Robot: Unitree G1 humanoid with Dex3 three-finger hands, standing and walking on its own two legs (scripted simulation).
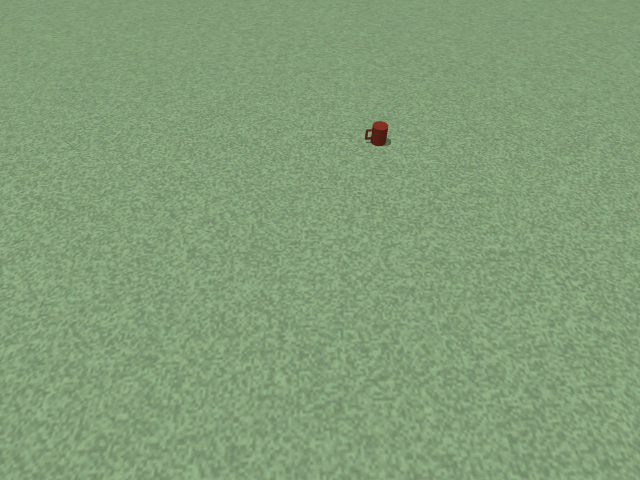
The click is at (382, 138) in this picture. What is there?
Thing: mug
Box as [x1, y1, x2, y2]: [365, 121, 387, 145]
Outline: 377,121 373,124 373,127 371,129 366,129 365,139 370,138 373,144 382,145 385,142 387,124 382,121
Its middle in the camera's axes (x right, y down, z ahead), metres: +0.31 -0.55 +2.02
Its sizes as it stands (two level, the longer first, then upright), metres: 0.113 0.079 0.098
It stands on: the floor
